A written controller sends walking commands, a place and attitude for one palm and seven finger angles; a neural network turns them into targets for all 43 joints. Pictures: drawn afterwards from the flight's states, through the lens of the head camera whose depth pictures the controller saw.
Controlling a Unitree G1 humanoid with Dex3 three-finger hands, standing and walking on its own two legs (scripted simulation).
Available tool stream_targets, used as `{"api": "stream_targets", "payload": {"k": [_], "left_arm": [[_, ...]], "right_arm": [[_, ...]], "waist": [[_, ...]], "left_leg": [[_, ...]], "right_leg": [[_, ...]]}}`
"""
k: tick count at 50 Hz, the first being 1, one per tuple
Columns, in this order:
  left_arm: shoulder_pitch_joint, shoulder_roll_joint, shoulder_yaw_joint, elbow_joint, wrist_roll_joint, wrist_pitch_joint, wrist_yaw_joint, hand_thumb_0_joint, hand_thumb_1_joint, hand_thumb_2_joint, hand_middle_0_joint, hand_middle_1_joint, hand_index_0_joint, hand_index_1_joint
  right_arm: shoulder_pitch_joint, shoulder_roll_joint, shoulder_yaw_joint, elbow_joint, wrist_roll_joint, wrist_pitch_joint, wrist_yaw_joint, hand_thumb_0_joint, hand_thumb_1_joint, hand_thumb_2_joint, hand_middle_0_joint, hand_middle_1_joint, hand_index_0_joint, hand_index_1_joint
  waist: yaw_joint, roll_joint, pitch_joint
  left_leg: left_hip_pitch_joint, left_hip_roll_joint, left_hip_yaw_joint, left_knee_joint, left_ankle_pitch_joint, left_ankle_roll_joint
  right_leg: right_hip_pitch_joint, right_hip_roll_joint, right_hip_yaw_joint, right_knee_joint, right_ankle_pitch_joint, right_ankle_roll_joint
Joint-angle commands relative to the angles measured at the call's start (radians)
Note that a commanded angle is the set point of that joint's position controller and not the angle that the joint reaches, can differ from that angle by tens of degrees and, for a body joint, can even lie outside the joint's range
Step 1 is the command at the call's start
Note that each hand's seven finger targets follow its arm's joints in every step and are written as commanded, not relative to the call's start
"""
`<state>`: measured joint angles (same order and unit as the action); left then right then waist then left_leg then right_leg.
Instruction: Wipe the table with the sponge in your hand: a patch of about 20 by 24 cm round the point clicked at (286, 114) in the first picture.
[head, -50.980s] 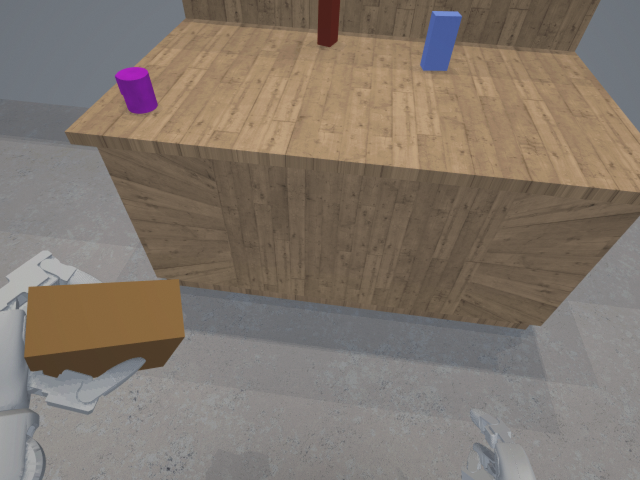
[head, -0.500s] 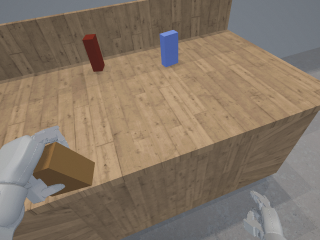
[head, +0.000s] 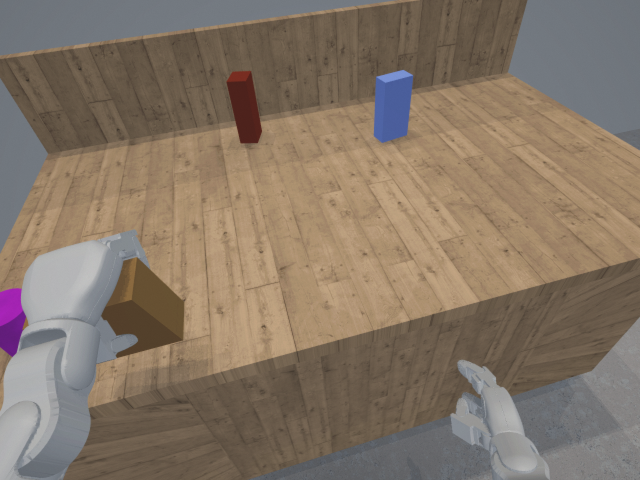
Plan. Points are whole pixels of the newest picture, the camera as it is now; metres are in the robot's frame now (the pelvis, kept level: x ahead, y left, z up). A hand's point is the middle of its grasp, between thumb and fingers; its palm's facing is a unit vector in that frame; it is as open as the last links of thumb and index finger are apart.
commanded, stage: turn the palm down, sponge in hand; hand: left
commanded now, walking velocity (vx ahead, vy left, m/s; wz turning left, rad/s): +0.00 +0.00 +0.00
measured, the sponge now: (122, 320) +0.23 +0.30 +0.09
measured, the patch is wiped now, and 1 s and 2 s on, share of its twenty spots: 0.00 0.00 0.00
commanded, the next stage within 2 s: move the sponge above the wiping area in 0.52 s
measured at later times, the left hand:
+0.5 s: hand (111, 289) +0.24 +0.30 +0.14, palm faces +0.14 -0.09 -0.99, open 9.7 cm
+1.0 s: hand (137, 311) +0.24 +0.28 +0.10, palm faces -0.04 -0.08 -1.00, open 9.7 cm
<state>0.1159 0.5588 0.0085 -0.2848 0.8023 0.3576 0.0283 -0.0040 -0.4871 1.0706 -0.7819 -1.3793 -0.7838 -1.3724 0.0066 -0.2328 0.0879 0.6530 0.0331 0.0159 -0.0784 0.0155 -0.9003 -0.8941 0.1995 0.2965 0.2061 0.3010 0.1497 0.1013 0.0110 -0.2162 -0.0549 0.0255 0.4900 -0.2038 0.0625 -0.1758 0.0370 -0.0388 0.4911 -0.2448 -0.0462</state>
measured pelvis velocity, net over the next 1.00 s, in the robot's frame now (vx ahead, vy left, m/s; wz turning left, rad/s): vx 0.01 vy -0.03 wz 0.00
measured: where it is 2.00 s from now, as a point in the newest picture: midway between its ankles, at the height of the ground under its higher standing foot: outside the picture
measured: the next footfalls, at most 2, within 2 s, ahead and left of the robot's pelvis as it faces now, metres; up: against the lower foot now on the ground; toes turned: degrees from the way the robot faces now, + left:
none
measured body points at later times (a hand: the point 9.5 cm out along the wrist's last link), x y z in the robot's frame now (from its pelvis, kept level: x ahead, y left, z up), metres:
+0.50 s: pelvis +0.01 +0.00 +0.00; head +0.01 -0.05 +0.45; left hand +0.23 +0.30 +0.20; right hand +0.28 -0.17 -0.07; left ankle +0.04 +0.08 -0.74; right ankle +0.02 -0.09 -0.74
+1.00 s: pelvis +0.01 -0.03 +0.00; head +0.00 -0.07 +0.45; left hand +0.24 +0.28 +0.16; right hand +0.26 -0.23 -0.08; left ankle +0.04 +0.08 -0.74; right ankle +0.02 -0.09 -0.74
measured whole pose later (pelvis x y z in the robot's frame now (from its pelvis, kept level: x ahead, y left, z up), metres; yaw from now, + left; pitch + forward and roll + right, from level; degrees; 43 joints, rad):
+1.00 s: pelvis +0.01 -0.03 +0.00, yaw +0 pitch -4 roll +0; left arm 0.05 0.56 -0.02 -0.08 0.86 0.39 -0.09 0.00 -0.49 1.08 -0.78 -1.39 -0.78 -1.38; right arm 0.00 -0.28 0.06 0.68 0.05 0.03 -0.07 0.02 -0.90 -0.89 0.20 0.30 0.20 0.30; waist 0.12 0.12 0.03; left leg -0.20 -0.03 0.01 0.45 -0.19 0.03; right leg -0.15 0.06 -0.05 0.45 -0.23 -0.08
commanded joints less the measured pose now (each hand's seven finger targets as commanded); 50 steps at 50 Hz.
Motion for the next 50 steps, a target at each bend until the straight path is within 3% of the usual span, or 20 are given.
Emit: {"api": "stream_targets", "payload": {"k": [1, 2, 5, 7, 11, 12, 13, 16, 17, 21, 22, 27, 31, 32, 36, 37, 41, 42, 46, 50], "left_arm": [[-0.245, 0.157, 0.124, -0.124, 0.037, 0.092, 0.020, 0.000, 0.100, 1.300, -1.200, -1.600, -1.200, -1.600], [-0.228, 0.097, 0.056, -0.130, 0.028, 0.101, -0.002, 0.000, 0.100, 1.300, -1.200, -1.600, -1.200, -1.600], [-0.195, 0.085, 0.013, -0.167, 0.042, 0.099, -0.046, 0.000, 0.100, 1.300, -1.200, -1.600, -1.200, -1.600], [-0.214, 0.113, 0.030, -0.208, 0.076, 0.095, -0.055, 0.000, 0.100, 1.300, -1.200, -1.600, -1.200, -1.600], [-0.304, 0.336, 0.206, -0.280, 0.163, 0.063, -0.038, 0.000, 0.100, 1.300, -1.200, -1.600, -1.200, -1.600], [-0.332, 0.277, 0.153, -0.265, 0.175, 0.056, -0.030, 0.000, 0.100, 1.300, -1.200, -1.600, -1.200, -1.600], [-0.310, 0.303, 0.187, -0.216, 0.186, 0.047, -0.017, 0.000, 0.100, 1.300, -1.200, -1.600, -1.200, -1.600], [-0.277, 0.292, 0.221, -0.189, 0.137, 0.041, 0.000, 0.000, 0.100, 1.300, -1.200, -1.600, -1.200, -1.600], [-0.269, 0.205, 0.149, -0.174, 0.111, 0.046, -0.001, 0.000, 0.100, 1.300, -1.200, -1.600, -1.200, -1.600], [-0.203, 0.147, 0.096, -0.140, 0.074, 0.102, -0.037, 0.000, 0.100, 1.300, -1.200, -1.600, -1.200, -1.600], [-0.196, 0.100, 0.044, -0.149, 0.066, 0.108, -0.050, 0.000, 0.100, 1.300, -1.200, -1.600, -1.200, -1.600], [-0.224, 0.185, 0.078, -0.217, 0.104, 0.094, -0.080, 0.000, 0.100, 1.300, -1.200, -1.600, -1.200, -1.600], [-0.274, 0.328, 0.204, -0.247, 0.147, 0.045, -0.053, 0.000, 0.100, 1.300, -1.200, -1.600, -1.200, -1.600], [-0.289, 0.248, 0.143, -0.214, 0.143, 0.033, -0.044, 0.000, 0.100, 1.300, -1.200, -1.600, -1.200, -1.600], [-0.243, 0.295, 0.229, -0.121, 0.109, 0.018, -0.007, 0.000, 0.100, 1.300, -1.200, -1.600, -1.200, -1.600], [-0.228, 0.210, 0.165, -0.112, 0.086, 0.023, -0.005, 0.000, 0.100, 1.300, -1.200, -1.600, -1.200, -1.600], [-0.259, 0.227, 0.146, -0.012, 0.084, 0.074, -0.029, 0.000, 0.100, 1.300, -1.200, -1.600, -1.200, -1.600], [-0.266, 0.179, 0.095, 0.000, 0.073, 0.077, -0.040, 0.000, 0.100, 1.300, -1.200, -1.600, -1.200, -1.600], [-0.342, 0.279, 0.134, -0.026, 0.099, 0.037, -0.079, 0.000, 0.100, 1.300, -1.200, -1.600, -1.200, -1.600], [-0.407, 0.286, 0.145, -0.006, 0.110, -0.069, -0.066, 0.000, 0.100, 1.300, -1.200, -1.600, -1.200, -1.600]], "right_arm": [[-0.278, -0.112, -0.041, -0.179, 0.013, -0.043, 0.003, 0.000, -0.900, -0.900, 0.200, 0.300, 0.200, 0.300], [-0.263, -0.111, -0.042, -0.185, 0.014, -0.043, 0.004, 0.000, -0.900, -0.900, 0.200, 0.300, 0.200, 0.300], [-0.253, -0.114, -0.048, -0.191, 0.015, -0.043, 0.004, 0.000, -0.900, -0.900, 0.200, 0.300, 0.200, 0.300], [-0.262, -0.111, -0.040, -0.202, 0.011, -0.051, 0.006, 0.000, -0.900, -0.900, 0.200, 0.300, 0.200, 0.300], [-0.277, -0.122, -0.038, -0.198, -0.012, -0.038, 0.008, 0.000, -0.900, -0.900, 0.200, 0.300, 0.200, 0.300], [-0.262, -0.105, -0.031, -0.192, -0.015, -0.039, 0.012, 0.000, -0.900, -0.900, 0.200, 0.300, 0.200, 0.300], [-0.239, -0.109, -0.041, -0.171, -0.017, -0.037, 0.016, 0.000, -0.900, -0.900, 0.200, 0.300, 0.200, 0.300], [-0.263, -0.103, -0.041, -0.169, -0.008, -0.039, 0.027, 0.000, -0.900, -0.900, 0.200, 0.300, 0.200, 0.300], [-0.255, -0.097, -0.042, -0.163, -0.004, -0.040, 0.031, 0.000, -0.900, -0.900, 0.200, 0.300, 0.200, 0.300], [-0.290, -0.105, -0.046, -0.173, 0.012, -0.036, 0.038, 0.000, -0.900, -0.900, 0.200, 0.300, 0.200, 0.300], [-0.264, -0.111, -0.050, -0.172, 0.013, -0.033, 0.038, 0.000, -0.900, -0.900, 0.200, 0.300, 0.200, 0.300], [-0.262, -0.115, -0.044, -0.197, 0.006, -0.029, 0.027, 0.000, -0.900, -0.900, 0.200, 0.300, 0.200, 0.300], [-0.277, -0.113, -0.042, -0.194, -0.003, -0.027, 0.024, 0.000, -0.900, -0.900, 0.200, 0.300, 0.200, 0.300], [-0.254, -0.098, -0.040, -0.185, -0.005, -0.031, 0.022, 0.000, -0.900, -0.900, 0.200, 0.300, 0.200, 0.300], [-0.249, -0.116, -0.052, -0.157, 0.000, -0.037, 0.025, 0.000, -0.900, -0.900, 0.200, 0.300, 0.200, 0.300], [-0.243, -0.106, -0.057, -0.165, 0.004, -0.040, 0.026, 0.000, -0.900, -0.900, 0.200, 0.300, 0.200, 0.300], [-0.272, -0.127, -0.052, -0.154, 0.016, -0.033, 0.020, 0.000, -0.900, -0.900, 0.200, 0.300, 0.200, 0.300], [-0.248, -0.127, -0.058, -0.158, 0.018, -0.034, 0.017, 0.000, -0.900, -0.900, 0.200, 0.300, 0.200, 0.300], [-0.267, -0.128, -0.052, -0.174, 0.017, -0.046, -0.001, 0.000, -0.900, -0.900, 0.200, 0.300, 0.200, 0.300], [-0.200, -0.124, -0.063, -0.152, 0.005, -0.060, -0.016, 0.000, -0.900, -0.900, 0.200, 0.300, 0.200, 0.300]], "waist": [[-0.010, 0.035, -0.135], [-0.021, 0.012, -0.144], [-0.031, -0.026, -0.166], [-0.028, -0.044, -0.208], [0.007, 0.021, -0.267], [0.002, 0.012, -0.289], [0.006, 0.015, -0.271], [0.018, 0.022, -0.228], [0.003, 0.012, -0.230], [-0.007, 0.005, -0.167], [-0.021, -0.019, -0.184], [-0.021, -0.048, -0.237], [0.002, -0.014, -0.238], [-0.008, -0.026, -0.244], [0.003, -0.025, -0.199], [-0.006, -0.038, -0.202], [-0.022, -0.008, -0.111], [-0.037, -0.047, -0.137], [-0.037, -0.051, -0.187], [-0.047, -0.049, -0.220]], "left_leg": [[0.068, 0.062, -0.165, -0.151, 0.014, -0.045], [0.075, 0.061, -0.152, -0.147, 0.030, -0.040], [0.098, 0.066, -0.164, -0.153, 0.037, -0.031], [0.101, 0.061, -0.151, -0.135, 0.073, -0.022], [0.101, 0.065, -0.182, -0.140, 0.143, -0.016], [0.122, 0.059, -0.171, -0.125, 0.193, -0.020], [0.137, 0.069, -0.181, -0.124, 0.227, -0.025], [0.147, 0.063, -0.189, -0.118, 0.226, -0.028], [0.150, 0.057, -0.161, -0.105, 0.259, -0.031], [0.132, 0.053, -0.157, -0.117, 0.211, -0.037], [0.129, 0.050, -0.135, -0.109, 0.226, -0.033], [0.127, 0.040, -0.123, -0.104, 0.211, -0.016], [0.139, 0.036, -0.145, -0.100, 0.200, -0.012], [0.149, 0.034, -0.129, -0.090, 0.219, -0.011], [0.141, 0.025, -0.132, -0.085, 0.208, -0.021], [0.132, 0.027, -0.110, -0.077, 0.203, -0.018], [0.094, 0.019, -0.108, -0.090, 0.129, -0.027], [0.085, 0.020, -0.095, -0.085, 0.125, -0.021], [0.108, 0.008, -0.101, -0.071, 0.112, -0.011], [0.136, 0.005, -0.094, -0.062, 0.129, -0.004]], "right_leg": [[-0.007, -0.012, 0.096, -0.093, 0.041, -0.035], [0.000, -0.017, 0.068, -0.097, 0.055, -0.027], [0.011, -0.019, 0.065, -0.100, 0.072, -0.018], [0.036, -0.013, 0.074, -0.088, 0.084, -0.023], [0.111, 0.009, 0.137, -0.064, 0.117, -0.042], [0.095, -0.005, 0.103, -0.062, 0.119, -0.037], [0.072, -0.003, 0.110, -0.073, 0.117, -0.041], [0.058, 0.004, 0.147, -0.103, 0.128, -0.056], [0.056, -0.011, 0.103, -0.103, 0.157, -0.045], [0.027, -0.012, 0.125, -0.125, 0.143, -0.045], [0.038, -0.020, 0.086, -0.121, 0.165, -0.034], [0.078, -0.020, 0.106, -0.108, 0.160, -0.032], [0.076, -0.004, 0.174, -0.121, 0.125, -0.048], [0.068, -0.014, 0.131, -0.115, 0.137, -0.040], [0.049, -0.010, 0.182, -0.145, 0.153, -0.051], [0.058, -0.028, 0.143, -0.139, 0.162, -0.037], [0.000, -0.026, 0.184, -0.167, 0.090, -0.042], [0.023, -0.034, 0.148, -0.156, 0.097, -0.030], [0.030, -0.033, 0.200, -0.163, 0.076, -0.031], [0.025, -0.034, 0.160, -0.165, 0.087, -0.021]]}}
